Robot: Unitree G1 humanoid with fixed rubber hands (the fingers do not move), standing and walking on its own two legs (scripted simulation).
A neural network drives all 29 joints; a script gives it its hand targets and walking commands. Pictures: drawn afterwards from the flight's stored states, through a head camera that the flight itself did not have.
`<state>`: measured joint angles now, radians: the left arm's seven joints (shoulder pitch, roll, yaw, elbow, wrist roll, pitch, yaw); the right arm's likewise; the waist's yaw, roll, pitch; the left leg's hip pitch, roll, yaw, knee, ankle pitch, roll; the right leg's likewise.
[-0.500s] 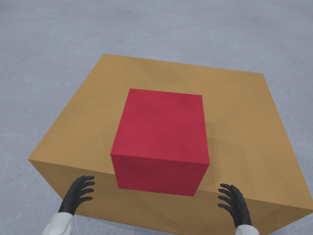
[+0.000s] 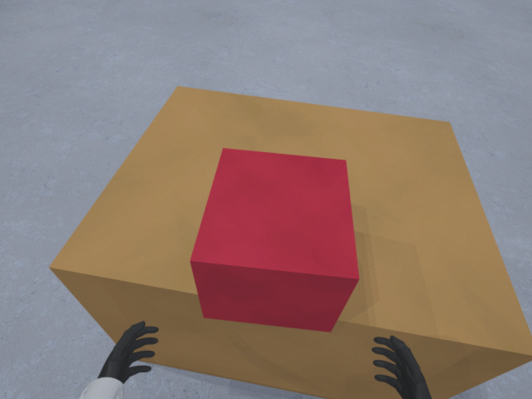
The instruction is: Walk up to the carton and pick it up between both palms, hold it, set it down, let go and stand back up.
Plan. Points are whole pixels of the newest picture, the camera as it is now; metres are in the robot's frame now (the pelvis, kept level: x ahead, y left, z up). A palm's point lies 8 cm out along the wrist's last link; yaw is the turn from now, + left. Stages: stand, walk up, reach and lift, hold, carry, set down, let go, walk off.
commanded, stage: set down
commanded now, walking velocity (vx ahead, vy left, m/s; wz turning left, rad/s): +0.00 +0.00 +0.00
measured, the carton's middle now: (275, 238) +0.41 +0.00 -0.04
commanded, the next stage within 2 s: let go in 0.14 s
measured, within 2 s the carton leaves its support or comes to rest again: neither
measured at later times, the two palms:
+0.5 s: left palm (121, 382) +0.16 +0.22 -0.08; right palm out of the picture +0.14 -0.23 -0.08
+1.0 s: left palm out of the picture +0.08 +0.25 -0.10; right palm out of the picture +0.09 -0.25 -0.11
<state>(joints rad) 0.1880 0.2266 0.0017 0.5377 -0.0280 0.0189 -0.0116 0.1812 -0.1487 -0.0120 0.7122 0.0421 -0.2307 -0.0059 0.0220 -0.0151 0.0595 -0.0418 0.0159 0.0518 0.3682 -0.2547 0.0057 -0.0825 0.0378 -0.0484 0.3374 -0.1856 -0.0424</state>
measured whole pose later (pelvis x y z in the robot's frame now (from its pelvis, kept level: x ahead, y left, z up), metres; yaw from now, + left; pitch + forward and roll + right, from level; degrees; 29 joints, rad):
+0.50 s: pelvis -0.01 -0.01 +0.00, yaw +0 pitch -4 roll +0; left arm 0.17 0.22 0.00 0.51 0.00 0.12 0.02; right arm 0.17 -0.19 -0.04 0.72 -0.01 -0.19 0.04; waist 0.01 -0.02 0.08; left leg -0.07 0.02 0.06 0.39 -0.25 0.00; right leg -0.12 0.04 -0.05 0.37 -0.18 -0.05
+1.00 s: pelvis -0.01 +0.00 +0.00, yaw +2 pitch +0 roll -1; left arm 0.29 0.21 0.05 0.69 0.04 -0.01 -0.01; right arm 0.28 -0.22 -0.05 0.76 -0.04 0.00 0.02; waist 0.01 0.01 -0.01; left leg -0.18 0.01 0.03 0.45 -0.26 0.01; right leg -0.21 0.03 -0.08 0.41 -0.20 -0.04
